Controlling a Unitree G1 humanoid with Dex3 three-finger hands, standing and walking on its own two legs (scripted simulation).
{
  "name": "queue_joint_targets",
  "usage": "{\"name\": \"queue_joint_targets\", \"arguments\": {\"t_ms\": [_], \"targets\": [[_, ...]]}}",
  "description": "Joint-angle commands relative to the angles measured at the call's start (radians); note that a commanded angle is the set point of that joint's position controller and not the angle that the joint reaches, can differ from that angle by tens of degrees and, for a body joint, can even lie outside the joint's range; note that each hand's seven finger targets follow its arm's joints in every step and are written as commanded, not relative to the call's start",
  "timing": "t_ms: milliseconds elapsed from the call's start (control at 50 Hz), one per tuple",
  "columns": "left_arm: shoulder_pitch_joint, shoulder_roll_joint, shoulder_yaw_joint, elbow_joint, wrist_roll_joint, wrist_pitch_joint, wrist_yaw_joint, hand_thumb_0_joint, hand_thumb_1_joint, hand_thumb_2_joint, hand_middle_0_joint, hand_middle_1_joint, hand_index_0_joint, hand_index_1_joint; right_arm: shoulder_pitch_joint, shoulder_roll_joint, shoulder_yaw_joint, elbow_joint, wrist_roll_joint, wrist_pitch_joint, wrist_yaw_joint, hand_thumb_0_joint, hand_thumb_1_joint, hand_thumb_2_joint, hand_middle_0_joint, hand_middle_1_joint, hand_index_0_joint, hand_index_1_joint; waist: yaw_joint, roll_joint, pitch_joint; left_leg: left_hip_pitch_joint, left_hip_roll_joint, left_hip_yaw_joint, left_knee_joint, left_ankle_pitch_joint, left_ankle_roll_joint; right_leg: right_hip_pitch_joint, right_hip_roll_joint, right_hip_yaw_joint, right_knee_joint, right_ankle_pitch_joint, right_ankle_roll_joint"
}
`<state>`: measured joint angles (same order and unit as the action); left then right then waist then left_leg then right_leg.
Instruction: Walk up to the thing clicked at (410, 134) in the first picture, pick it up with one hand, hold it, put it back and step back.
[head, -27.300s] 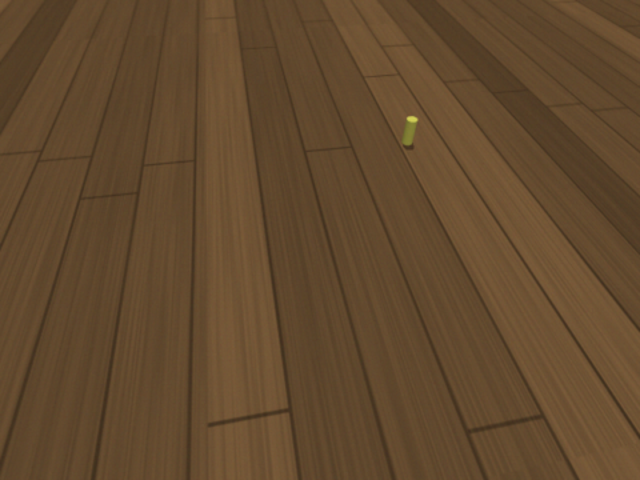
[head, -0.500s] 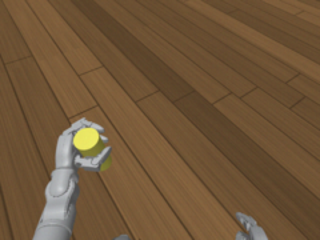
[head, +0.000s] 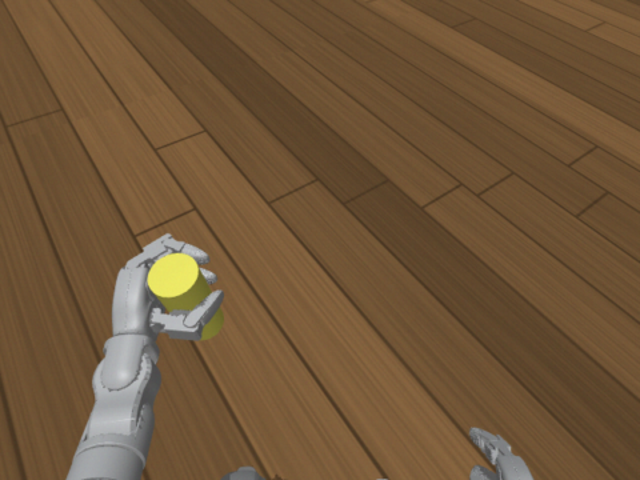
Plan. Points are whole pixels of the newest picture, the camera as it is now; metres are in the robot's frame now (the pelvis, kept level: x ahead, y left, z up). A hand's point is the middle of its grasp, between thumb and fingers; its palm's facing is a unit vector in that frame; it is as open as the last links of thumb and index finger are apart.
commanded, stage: hold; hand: left
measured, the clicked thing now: (190, 300) +0.33 +0.17 +0.01
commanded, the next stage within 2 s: crouch in 0.32 s
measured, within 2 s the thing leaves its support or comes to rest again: neither
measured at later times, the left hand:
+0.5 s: hand (188, 287) +0.34 +0.16 +0.04, palm faces +0.10 -0.99 +0.00, open 7.7 cm
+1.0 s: hand (209, 329) +0.36 +0.18 -0.15, palm faces +0.14 -0.99 -0.01, open 7.7 cm
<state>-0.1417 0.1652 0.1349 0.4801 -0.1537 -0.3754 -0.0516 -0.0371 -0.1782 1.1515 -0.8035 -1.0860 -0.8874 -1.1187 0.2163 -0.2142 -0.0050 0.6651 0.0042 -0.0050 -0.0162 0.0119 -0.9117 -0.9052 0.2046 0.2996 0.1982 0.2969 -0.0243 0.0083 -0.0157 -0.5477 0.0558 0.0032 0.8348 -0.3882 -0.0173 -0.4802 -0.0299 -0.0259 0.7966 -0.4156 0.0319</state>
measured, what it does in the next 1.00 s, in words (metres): lowers itself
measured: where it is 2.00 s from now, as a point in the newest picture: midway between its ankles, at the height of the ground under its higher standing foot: outside the picture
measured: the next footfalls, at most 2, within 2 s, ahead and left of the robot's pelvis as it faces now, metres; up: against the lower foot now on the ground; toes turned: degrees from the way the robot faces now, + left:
none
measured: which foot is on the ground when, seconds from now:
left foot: down 0.00-1.00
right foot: down 0.00-1.00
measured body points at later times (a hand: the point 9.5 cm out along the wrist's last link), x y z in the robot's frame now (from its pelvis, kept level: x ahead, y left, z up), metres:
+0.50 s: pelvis +0.00 +0.00 +0.00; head +0.04 +0.01 +0.45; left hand +0.32 +0.22 +0.04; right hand +0.13 -0.24 -0.11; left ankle +0.02 +0.13 -0.70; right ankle -0.01 -0.14 -0.70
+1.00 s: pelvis -0.03 +0.00 -0.13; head +0.11 +0.03 +0.30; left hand +0.35 +0.23 -0.15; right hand +0.09 -0.27 -0.24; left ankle +0.02 +0.13 -0.70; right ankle -0.01 -0.14 -0.70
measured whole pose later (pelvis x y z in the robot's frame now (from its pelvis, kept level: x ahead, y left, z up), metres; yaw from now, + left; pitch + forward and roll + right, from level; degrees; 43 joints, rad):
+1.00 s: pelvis -0.03 +0.00 -0.13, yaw -1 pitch +26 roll -3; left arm -0.42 0.25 0.28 0.92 -0.12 -0.73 -0.06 -0.04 -0.17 1.15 -0.80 -1.09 -0.89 -1.12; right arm 0.17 -0.25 -0.01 0.68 -0.06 -0.04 0.05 0.01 -0.90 -0.90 0.20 0.30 0.20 0.30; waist -0.08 -0.01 -0.17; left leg -1.35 0.07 -0.05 1.48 -0.58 -0.03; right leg -1.28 -0.02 -0.03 1.45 -0.63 0.03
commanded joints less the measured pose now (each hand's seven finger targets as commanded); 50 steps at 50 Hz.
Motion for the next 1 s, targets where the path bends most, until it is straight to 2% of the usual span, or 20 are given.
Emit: {"name": "queue_joint_targets", "arguments": {"t_ms": [0,120,140,200,240,280,380,420,500,580,600,640,720,780,800,820,840,880,960,980], "targets": [[-0.334,0.159,0.063,-0.3,-0.011,-0.106,0.008,0.0,0.393,1.221,-1.272,-1.371,-1.278,-1.372,-0.027,-0.131,-0.05,-0.123,-0.003,-0.038,-0.009,0.0,-0.897,-0.901,0.2,0.3,0.2,0.3,0.007,0.032,-0.323,0.2,-0.032,0.005,-0.115,0.257,0.013,0.08,0.037,-0.019,-0.101,0.3,-0.034],[-0.297,0.131,0.049,-0.223,-0.02,-0.088,0.0,0.0,0.423,1.242,-1.292,-1.395,-1.3,-1.394,-0.031,-0.135,-0.052,-0.124,0.001,-0.037,-0.009,0.0,-0.901,-0.902,0.2,0.3,0.2,0.3,-0.006,0.02,-0.267,0.171,-0.03,0.001,-0.13,0.19,0.014,0.046,0.038,-0.02,-0.115,0.24,-0.034],[-0.28,0.105,0.023,-0.218,-0.022,-0.085,-0.006,0.0,0.412,1.227,-1.283,-1.38,-1.291,-1.379,-0.038,-0.132,-0.05,-0.126,0.003,-0.04,-0.008,0.0,-0.901,-0.902,0.2,0.3,0.2,0.3,-0.007,-0.004,-0.248,0.158,-0.031,0.003,-0.13,0.183,0.016,0.049,0.037,-0.02,-0.119,0.237,-0.033],[-0.307,0.131,0.036,-0.279,-0.023,-0.093,-0.007,0.0,0.379,1.204,-1.269,-1.368,-1.28,-1.365,-0.024,-0.136,-0.055,-0.126,0.001,-0.045,-0.008,0.0,-0.903,-0.901,0.2,0.3,0.2,0.3,0.002,0.027,-0.328,0.203,-0.031,0.003,-0.118,0.242,0.014,0.073,0.038,-0.02,-0.107,0.286,-0.035],[-0.31,0.114,0.018,-0.293,-0.025,-0.093,-0.006,0.0,0.374,1.205,-1.276,-1.38,-1.288,-1.375,-0.017,-0.14,-0.056,-0.125,0.002,-0.049,-0.007,0.0,-0.905,-0.902,0.2,0.3,0.2,0.3,-0.005,0.026,-0.313,0.218,-0.028,-0.001,-0.119,0.257,0.013,0.066,0.04,-0.024,-0.103,0.293,-0.034],[-0.348,0.149,0.041,-0.324,-0.024,-0.098,0.001,0.0,0.374,1.196,-1.268,-1.363,-1.278,-1.361,-0.008,-0.14,-0.056,-0.116,0.0,-0.049,-0.008,0.0,-0.907,-0.902,0.2,0.3,0.2,0.3,-0.008,0.04,-0.361,0.24,-0.026,-0.002,-0.105,0.311,0.015,0.076,0.04,-0.023,-0.096,0.34,-0.033],[-0.329,0.142,0.065,-0.25,-0.024,-0.087,0.018,0.0,0.372,1.212,-1.26,-1.361,-1.264,-1.365,-0.019,-0.131,-0.048,-0.108,0.0,-0.045,-0.014,0.0,-0.901,-0.902,0.2,0.3,0.2,0.3,-0.009,-0.016,-0.273,0.173,-0.03,0.003,-0.114,0.238,0.021,0.063,0.035,-0.018,-0.114,0.296,-0.027],[-0.316,0.117,0.033,-0.243,-0.02,-0.089,0.009,0.0,0.339,1.218,-1.219,-1.317,-1.226,-1.318,-0.023,-0.131,-0.048,-0.111,0.001,-0.045,-0.013,0.0,-0.886,-0.903,0.2,0.3,0.2,0.3,-0.009,0.0,-0.257,0.18,-0.03,0.005,-0.12,0.23,0.019,0.051,0.034,-0.018,-0.111,0.282,-0.03],[-0.283,0.125,0.041,-0.168,0.005,-0.092,0.012,0.0,0.387,1.241,-1.216,-1.343,-1.232,-1.335,-0.016,-0.138,-0.061,-0.104,-0.006,-0.041,-0.001,0.0,-0.892,-0.904,0.2,0.3,0.2,0.3,-0.003,0.036,-0.245,0.162,-0.026,-0.003,-0.116,0.223,0.013,0.011,0.041,-0.025,-0.089,0.252,-0.039],[-0.278,0.095,0.066,-0.109,-0.019,-0.127,0.019,0.0,0.358,1.251,-1.217,-1.361,-1.237,-1.352,-0.015,-0.135,-0.062,-0.103,-0.011,-0.044,0.015,0.0,-0.895,-0.905,0.2,0.3,0.2,0.3,-0.005,-0.018,-0.257,0.093,-0.027,-0.006,-0.07,0.211,0.02,-0.012,0.039,-0.022,-0.058,0.253,-0.036],[-0.308,0.121,0.095,-0.097,-0.019,-0.142,0.022,0.0,0.355,1.255,-1.225,-1.371,-1.246,-1.361,-0.006,-0.14,-0.067,-0.096,-0.014,-0.045,0.017,0.0,-0.897,-0.904,0.2,0.3,0.2,0.3,-0.013,-0.021,-0.277,0.08,-0.026,-0.007,-0.05,0.221,0.025,-0.037,0.039,-0.017,-0.043,0.266,-0.034],[-0.339,0.128,0.089,-0.063,-0.003,-0.179,0.02,0.0,0.35,1.26,-1.213,-1.369,-1.234,-1.359,-0.004,-0.14,-0.068,-0.083,-0.021,-0.047,0.022,0.0,-0.892,-0.903,0.2,0.3,0.2,0.3,-0.024,-0.021,-0.292,0.046,-0.027,-0.006,-0.003,0.233,0.027,-0.084,0.035,-0.011,-0.005,0.28,-0.033],[-0.439,0.149,0.107,0.001,0.012,-0.277,0.006,0.0,0.37,1.26,-1.226,-1.389,-1.251,-1.374,-0.002,-0.142,-0.07,-0.065,-0.036,-0.058,0.035,0.0,-0.892,-0.901,0.2,0.3,0.2,0.3,-0.042,0.001,-0.338,-0.075,-0.029,-0.019,0.116,0.148,0.027,-0.253,0.034,-0.005,0.118,0.193,-0.041],[-0.522,0.171,0.117,0.048,0.018,-0.349,-0.003,0.0,0.36,1.258,-1.242,-1.391,-1.263,-1.381,0.011,-0.157,-0.078,-0.062,-0.047,-0.067,0.043,0.0,-0.897,-0.902,0.2,0.299,0.2,0.299,-0.059,0.042,-0.446,-0.155,-0.031,-0.031,0.243,0.13,0.025,-0.401,0.038,-0.008,0.242,0.163,-0.047],[-0.518,0.168,0.117,0.136,0.02,-0.365,-0.008,0.0,0.366,1.253,-1.246,-1.392,-1.269,-1.379,0.005,-0.151,-0.068,-0.057,-0.049,-0.068,0.046,0.0,-0.894,-0.901,0.2,0.299,0.2,0.299,-0.07,0.045,-0.425,-0.225,-0.032,-0.037,0.286,0.085,0.025,-0.465,0.039,-0.01,0.286,0.12,-0.049],[-0.51,0.173,0.14,0.184,0.011,-0.387,-0.012,0.0,0.336,1.239,-1.241,-1.381,-1.263,-1.369,-0.005,-0.157,-0.067,-0.059,-0.052,-0.072,0.049,0.0,-0.891,-0.9,0.2,0.299,0.2,0.299,-0.06,0.039,-0.435,-0.287,-0.03,-0.044,0.327,0.046,0.025,-0.526,0.042,-0.014,0.328,0.076,-0.051],[-0.536,0.155,0.121,0.185,0.005,-0.41,-0.015,0.0,0.346,1.25,-1.247,-1.389,-1.268,-1.378,-0.005,-0.161,-0.066,-0.061,-0.055,-0.075,0.054,0.0,-0.89,-0.899,0.199,0.299,0.2,0.299,-0.068,0.045,-0.481,-0.317,-0.028,-0.054,0.362,0.025,0.025,-0.575,0.043,-0.018,0.37,0.051,-0.055],[-0.517,0.199,0.165,0.215,0.0,-0.44,-0.015,0.0,0.35,1.265,-1.246,-1.394,-1.267,-1.384,-0.003,-0.167,-0.059,-0.07,-0.057,-0.071,0.059,0.0,-0.878,-0.895,0.199,0.299,0.2,0.299,-0.038,0.084,-0.574,-0.362,-0.03,-0.059,0.438,0.053,0.022,-0.644,0.045,-0.022,0.453,0.052,-0.059],[-0.552,0.243,0.183,0.264,0.028,-0.464,-0.015,0.0,0.404,1.317,-1.258,-1.414,-1.278,-1.407,0.009,-0.18,-0.058,-0.062,-0.072,-0.05,0.066,0.0,-0.878,-0.898,0.2,0.299,0.2,0.299,-0.031,0.096,-0.684,-0.481,-0.03,-0.053,0.579,0.128,0.029,-0.717,0.048,-0.003,0.568,0.119,-0.056],[-0.546,0.277,0.221,0.258,0.023,-0.469,-0.014,0.0,0.396,1.318,-1.271,-1.425,-1.291,-1.417,0.014,-0.186,-0.057,-0.064,-0.074,-0.045,0.069,0.0,-0.884,-0.9,0.2,0.3,0.2,0.3,-0.022,0.093,-0.714,-0.516,-0.028,-0.052,0.608,0.149,0.032,-0.716,0.046,0.005,0.59,0.135,-0.055]]}}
